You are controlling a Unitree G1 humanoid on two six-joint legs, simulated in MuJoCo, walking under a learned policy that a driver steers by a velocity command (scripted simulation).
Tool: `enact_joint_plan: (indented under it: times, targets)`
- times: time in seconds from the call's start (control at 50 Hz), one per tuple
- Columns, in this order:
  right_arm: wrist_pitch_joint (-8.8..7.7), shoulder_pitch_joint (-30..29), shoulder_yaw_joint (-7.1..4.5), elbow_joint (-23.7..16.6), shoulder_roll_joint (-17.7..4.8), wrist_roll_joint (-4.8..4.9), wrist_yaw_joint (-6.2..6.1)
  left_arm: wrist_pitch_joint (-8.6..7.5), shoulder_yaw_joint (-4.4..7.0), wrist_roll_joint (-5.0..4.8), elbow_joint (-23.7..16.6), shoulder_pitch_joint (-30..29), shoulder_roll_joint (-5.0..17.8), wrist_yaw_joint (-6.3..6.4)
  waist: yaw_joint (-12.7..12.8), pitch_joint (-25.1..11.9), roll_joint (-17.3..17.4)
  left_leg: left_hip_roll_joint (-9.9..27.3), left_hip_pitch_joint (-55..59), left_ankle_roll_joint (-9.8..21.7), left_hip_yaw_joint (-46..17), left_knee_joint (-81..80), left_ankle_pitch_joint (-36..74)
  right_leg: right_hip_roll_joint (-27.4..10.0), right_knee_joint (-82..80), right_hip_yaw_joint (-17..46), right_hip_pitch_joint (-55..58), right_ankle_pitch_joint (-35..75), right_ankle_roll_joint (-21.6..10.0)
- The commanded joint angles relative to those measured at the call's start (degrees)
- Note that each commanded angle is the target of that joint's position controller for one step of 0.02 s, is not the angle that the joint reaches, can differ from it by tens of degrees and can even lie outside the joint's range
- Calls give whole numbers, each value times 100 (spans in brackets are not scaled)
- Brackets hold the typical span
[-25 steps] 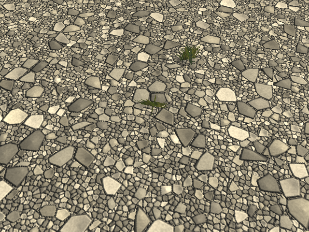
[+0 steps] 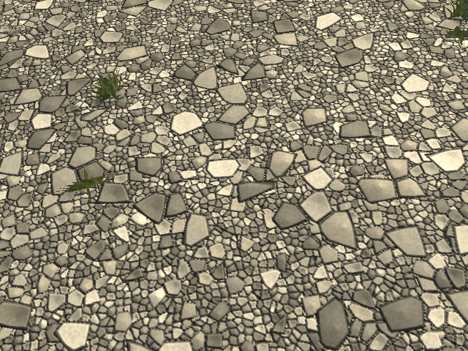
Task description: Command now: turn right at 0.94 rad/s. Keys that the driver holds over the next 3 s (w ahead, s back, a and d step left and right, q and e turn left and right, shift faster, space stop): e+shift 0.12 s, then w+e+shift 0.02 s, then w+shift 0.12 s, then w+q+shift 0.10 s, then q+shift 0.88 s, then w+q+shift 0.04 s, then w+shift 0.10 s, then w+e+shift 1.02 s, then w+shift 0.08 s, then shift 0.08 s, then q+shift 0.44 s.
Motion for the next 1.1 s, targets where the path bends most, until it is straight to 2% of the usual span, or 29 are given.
enact_joint_plan:
  times: [0.02, 0.12, 0.14, 0.18, 0.24, 0.3, 0.32, 0.34, 0.36, 0.38, 0.4, 0.42, 0.44, 0.48, 0.52, 0.58, 0.66, 0.68, 0.72, 0.74, 0.76, 0.78, 0.8, 0.82, 0.84, 0.88, 0.92, 1.02, 1.1]
  targets:
    - [-28, -47, -96, -373, -409, 12, 5, -98, 296, 17, -320, 81, 1023, 37, 40, -793, -634, -97, -459, -40, -142, -229, 298, -1204, -828, 1680, 812, 1587, -618]
    - [-42, -402, -72, -469, -477, 37, -39, -79, 334, 86, -297, 350, 1103, 66, 225, -713, -907, -326, -596, -20, -358, -1001, 277, -1133, -802, 2474, 870, 857, -654]
    - [-74, -410, -62, -459, -517, 6, -18, -89, 347, 99, -285, 455, 1129, 51, 280, -917, -880, -359, -476, -1, -397, -1136, 248, -1087, -965, 2707, 895, -290, -722]
    - [-138, -454, -63, -401, -569, -11, 41, -133, 305, 167, -311, 416, 1060, -6, 327, -856, -1122, -358, -394, 52, -347, -1472, 219, -1089, -1309, 3033, 778, -2297, -811]
    - [-292, -692, -31, -401, -522, 31, 94, -254, 237, 228, -221, 500, 945, -51, 387, -564, -1152, -357, -49, 115, -233, -2035, 156, -1105, -1329, 3129, 474, -2461, -846]
    - [-436, -109, 21, -171, -375, 110, 98, -392, 139, 211, -186, 214, 786, -54, 24, -509, -1025, -276, 1377, 411, 60, -2972, 450, -1063, -1252, 2784, -335, -2167, -694]
    - [-476, 355, 12, -15, -359, 115, 50, -422, 107, 211, -192, 50, 736, -36, -284, -479, -854, -273, 2267, 565, 198, -3471, 758, -932, -1007, 2550, -890, -2253, -573]
    - [-527, 931, -33, 162, -492, 74, -9, -474, 51, 228, -193, -31, 580, -10, -564, -515, -509, -267, 3097, 669, 46, -3624, 328, -685, -326, 2198, -1494, -2388, -418]
    - [-599, 1563, -111, 279, -879, 2, -45, -559, -73, 213, -280, -219, 173, -3, -815, -583, 531, 704, 3488, 893, -1558, -4382, -1280, -75, 1495, 1185, -2006, -2003, -153]
    - [-604, 1670, -251, 324, -1459, -49, 35, -649, -124, 170, -512, -211, 129, -17, -579, -410, 1012, 1757, 3612, 1466, -4475, -5489, -2971, 363, 2502, 268, -3161, -1820, 48]
    - [-590, 1416, -268, 340, -1265, 42, 133, -688, -88, 312, -405, -70, 434, 4, -293, -6, 489, 1896, 3233, 1800, -4941, -5622, -3052, -155, 2972, 202, -3433, -1525, 83]
    - [-604, 1157, -200, 259, -903, 120, 199, -729, -52, 357, -272, -139, 604, -17, -162, 199, 87, 1571, 2936, 1764, -4240, -5426, -2195, -399, 3021, 164, -3183, -1016, 177]
    - [-636, 1092, -155, 267, -704, 123, 224, -761, -67, 369, -222, -260, 592, -40, -140, 177, -4, 1173, 2776, 1633, -3421, -5238, -844, -513, 2884, 102, -2883, -669, 301]
    - [-679, 1199, -140, 393, -645, 175, 168, -724, -127, 413, -252, -359, 425, -69, -100, -68, 453, 604, 2704, 1470, -2409, -4938, 1930, -495, 2732, -188, -2421, -424, 534]
    - [-657, 1460, -199, 546, -690, 202, 128, -639, -208, 338, -349, -530, 251, -55, -81, -394, 490, 393, 2750, 1440, -1979, -4455, 4191, -362, 2686, -387, -2195, -415, 683]
    - [-490, 1847, -277, 670, -680, 198, 47, -534, -311, 205, -574, -1136, 107, -10, -242, -622, 489, 213, 2805, 1324, -1911, -4000, 5292, -161, 2228, -506, -2169, -357, 784]
    - [-263, 1890, -368, 605, -700, 149, -21, -565, -392, 89, -727, -1628, 108, 56, -379, -767, 603, 9, 2662, 1113, -2261, -3601, 5062, 111, 1114, -417, -1593, 58, 706]
    - [-239, 1740, -392, 530, -714, 142, -31, -592, -386, 75, -675, -1466, 166, 96, -285, -819, 617, -42, 2545, 1012, -2389, -3474, 4920, 135, 750, -310, -1207, 154, 663]
    - [-262, 1231, -427, 319, -748, 192, -40, -666, -330, 76, -446, -727, 347, 226, 136, -1010, 566, -280, 1989, 674, -2473, -2966, 4546, 60, -214, -165, 210, 781, 506]
    - [-333, 1077, -410, 209, -645, 277, -13, -745, -248, 128, -293, -114, 589, 320, 390, -1319, 259, -520, 1426, 469, -2255, -2184, 3962, -550, -554, 221, 1417, 1441, 329]
    - [-365, 1524, -298, 82, -139, 367, -35, -738, -152, 200, -277, 437, 954, 409, 301, -2141, -963, -862, 671, 341, -1425, -736, 301, -2365, -341, 1576, 2821, 2489, 13]
    - [-253, 2187, -336, 4, -384, 340, -86, -594, -122, 97, -393, 259, 1094, 390, 4, -2754, -1757, -1282, 184, 400, -745, 186, -1986, -3411, -452, 3135, 2828, 3052, -654]
    - [-115, 2201, -385, 242, -626, 153, -118, -510, -160, 68, -383, 0, 642, 369, -170, -2112, -1165, -710, -27, 352, -479, 699, -1498, -3221, -471, 2841, 2167, 2832, -752]
    - [-44, 1762, -399, 269, -644, 79, -57, -487, -285, 56, -443, -253, 196, 383, -134, -1409, -787, -584, -92, 301, -357, 750, -1094, -2762, -578, 1991, 1567, 2569, -644]
    - [21, 1539, -406, 244, -544, 88, 14, -451, -334, 99, -455, -482, 62, 397, -217, -1023, -713, -452, -42, 205, -294, 692, -793, -2393, -792, 1309, 1104, 2396, -516]
    - [136, 1364, -381, 171, -462, 76, 153, -468, -297, 155, -388, -515, 163, 438, -247, -811, -1091, -352, 76, 69, -50, 876, -451, -2078, -926, 488, 657, 2875, -544]
    - [172, 1148, -357, 28, -408, 137, 231, -526, -259, 178, -319, -367, 186, 391, -243, -910, -1048, -311, 110, 53, 20, 808, -293, -2110, -938, 108, 622, 3124, -619]
    - [280, 267, -270, -442, -324, 130, 392, -535, -157, 235, -239, -193, 311, 341, -102, -744, -1086, -1, -90, 86, 204, -91, 159, -2359, -1199, -427, 598, 1912, -684]
    - [288, -192, -199, -717, -255, 176, 499, -528, -42, 260, -260, -180, 549, 241, -36, -756, -1117, 35, 714, 243, 561, -1252, 209, -2401, -1003, -1059, 298, 1487, -480]
Next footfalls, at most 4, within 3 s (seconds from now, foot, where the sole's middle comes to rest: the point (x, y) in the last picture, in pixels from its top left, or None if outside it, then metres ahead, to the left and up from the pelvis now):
0.36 left None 0.15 0.11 -0.78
0.74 right None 0.38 -0.09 -0.78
1.22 left None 0.29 0.12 -0.78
1.80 right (237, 253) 0.70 0.09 -0.78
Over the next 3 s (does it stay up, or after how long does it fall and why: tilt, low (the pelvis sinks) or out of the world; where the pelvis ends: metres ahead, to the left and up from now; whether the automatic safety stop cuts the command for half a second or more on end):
stays up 1.44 0.17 0.00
